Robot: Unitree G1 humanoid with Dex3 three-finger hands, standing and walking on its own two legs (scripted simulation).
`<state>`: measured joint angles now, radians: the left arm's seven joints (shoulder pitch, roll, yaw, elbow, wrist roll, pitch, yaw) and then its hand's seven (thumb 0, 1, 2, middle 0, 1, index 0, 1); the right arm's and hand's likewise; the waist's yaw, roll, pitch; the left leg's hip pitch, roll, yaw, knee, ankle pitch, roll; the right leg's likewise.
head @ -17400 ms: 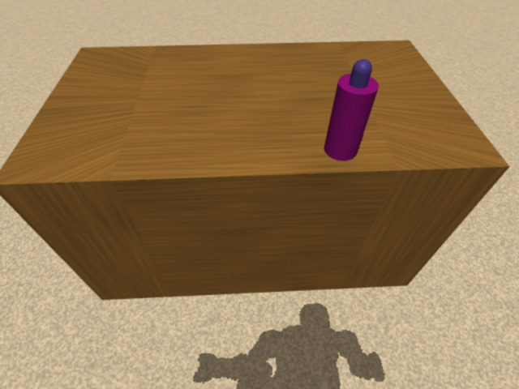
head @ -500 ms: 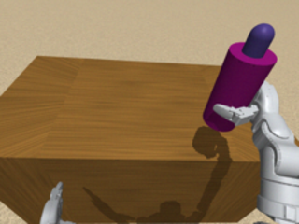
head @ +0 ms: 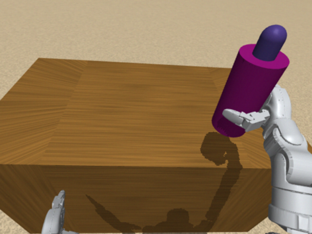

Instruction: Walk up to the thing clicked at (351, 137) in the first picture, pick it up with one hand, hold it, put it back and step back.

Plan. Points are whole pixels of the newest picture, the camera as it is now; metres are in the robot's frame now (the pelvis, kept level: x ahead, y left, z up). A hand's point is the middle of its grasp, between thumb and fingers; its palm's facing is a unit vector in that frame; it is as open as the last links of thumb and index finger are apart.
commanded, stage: hold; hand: right
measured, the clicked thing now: (248, 86) +0.33 -0.16 +0.27
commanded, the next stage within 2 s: crouch in 0.18 s
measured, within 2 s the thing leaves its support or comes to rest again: neither
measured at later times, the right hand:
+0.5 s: hand (238, 103) +0.34 -0.17 +0.21, palm faces +0.11 +0.99 +0.00, open 11.4 cm
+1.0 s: hand (229, 116) +0.38 -0.19 +0.14, palm faces +0.15 +0.99 +0.00, open 11.4 cm
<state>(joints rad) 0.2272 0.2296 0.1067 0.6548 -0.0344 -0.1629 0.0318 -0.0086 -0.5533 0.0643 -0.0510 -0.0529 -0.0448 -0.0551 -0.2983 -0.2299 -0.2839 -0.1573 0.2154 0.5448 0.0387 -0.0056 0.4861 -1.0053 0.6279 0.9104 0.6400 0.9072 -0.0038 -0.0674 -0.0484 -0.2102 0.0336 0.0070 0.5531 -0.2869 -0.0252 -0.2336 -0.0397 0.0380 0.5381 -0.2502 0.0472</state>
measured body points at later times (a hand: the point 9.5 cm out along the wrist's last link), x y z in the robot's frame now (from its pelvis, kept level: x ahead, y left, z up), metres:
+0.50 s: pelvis +0.00 +0.00 +0.00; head -0.03 +0.03 +0.45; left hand +0.17 +0.25 -0.08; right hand +0.33 -0.22 +0.22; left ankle +0.01 +0.13 -0.73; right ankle +0.03 -0.15 -0.73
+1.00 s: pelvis +0.00 +0.00 +0.00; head +0.00 +0.01 +0.45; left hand +0.15 +0.25 -0.09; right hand +0.37 -0.24 +0.14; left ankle +0.01 +0.13 -0.73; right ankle +0.03 -0.15 -0.73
